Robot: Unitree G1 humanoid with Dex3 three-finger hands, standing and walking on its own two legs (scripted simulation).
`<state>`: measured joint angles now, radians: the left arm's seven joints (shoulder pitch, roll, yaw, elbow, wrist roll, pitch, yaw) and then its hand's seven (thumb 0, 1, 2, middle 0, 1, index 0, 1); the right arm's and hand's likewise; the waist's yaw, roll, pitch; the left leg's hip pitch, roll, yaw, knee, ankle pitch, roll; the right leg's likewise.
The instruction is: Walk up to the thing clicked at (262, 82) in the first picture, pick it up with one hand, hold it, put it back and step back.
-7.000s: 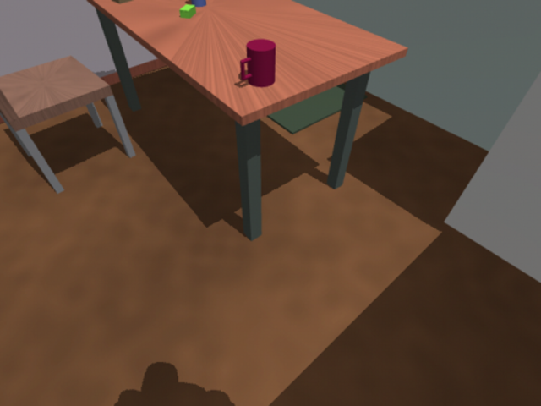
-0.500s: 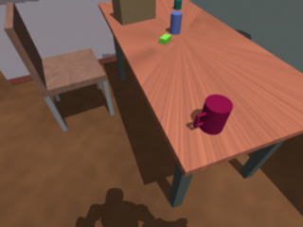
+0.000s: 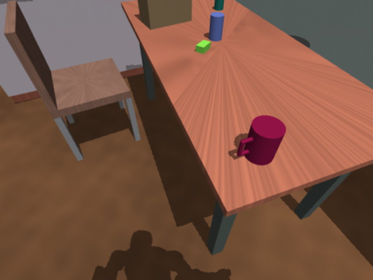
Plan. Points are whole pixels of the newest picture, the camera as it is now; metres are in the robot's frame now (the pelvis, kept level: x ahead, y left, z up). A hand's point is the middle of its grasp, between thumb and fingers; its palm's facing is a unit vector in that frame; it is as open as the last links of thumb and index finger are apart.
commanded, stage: rise first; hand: right
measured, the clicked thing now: (257, 142) +0.47 -0.18 +0.02
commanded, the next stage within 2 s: go down in 1.80 s
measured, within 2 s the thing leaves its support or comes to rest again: neither
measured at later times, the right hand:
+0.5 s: hand (306, 262) +0.19 -0.25 -0.07, palm faces +0.24 +0.90 -0.36, open 16.2 cm
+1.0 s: hand (327, 242) +0.20 -0.25 +0.05, palm faces +0.31 +0.86 -0.39, open 17.5 cm
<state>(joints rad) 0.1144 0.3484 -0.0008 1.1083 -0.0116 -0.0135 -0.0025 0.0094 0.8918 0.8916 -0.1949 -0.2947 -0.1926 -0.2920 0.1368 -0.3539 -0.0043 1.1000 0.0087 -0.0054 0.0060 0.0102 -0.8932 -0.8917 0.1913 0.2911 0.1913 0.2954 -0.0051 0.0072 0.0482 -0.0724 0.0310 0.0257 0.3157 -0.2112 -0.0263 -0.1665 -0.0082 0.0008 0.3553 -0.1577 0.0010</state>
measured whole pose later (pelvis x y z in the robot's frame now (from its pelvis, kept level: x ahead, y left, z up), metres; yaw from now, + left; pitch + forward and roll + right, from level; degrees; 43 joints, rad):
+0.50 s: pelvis +0.01 +0.01 +0.00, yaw +1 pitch +0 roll +0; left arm 0.22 0.22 0.07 0.63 -0.04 -0.06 0.08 0.00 -0.27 0.10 -0.07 -0.06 -0.06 -0.06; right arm 0.26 -0.30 -0.16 0.47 0.05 -0.08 -0.08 0.00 0.26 -0.12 0.05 0.06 0.05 0.06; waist -0.02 -0.02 0.01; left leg -0.14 0.02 0.01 0.40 -0.27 -0.01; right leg -0.22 -0.02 -0.01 0.41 -0.20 0.01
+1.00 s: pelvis +0.01 +0.02 +0.00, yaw +0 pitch -3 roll +0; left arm 0.24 0.23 0.12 0.60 -0.02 -0.07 0.06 -0.01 -0.55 0.05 -0.07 -0.06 -0.06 -0.06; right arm 0.40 -0.32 -0.25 0.01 0.05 -0.15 -0.05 -0.01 0.54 -0.04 0.05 0.06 0.05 0.06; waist -0.04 -0.04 0.04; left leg -0.07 0.02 0.02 0.40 -0.27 0.00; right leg -0.14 -0.02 0.00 0.38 -0.19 0.02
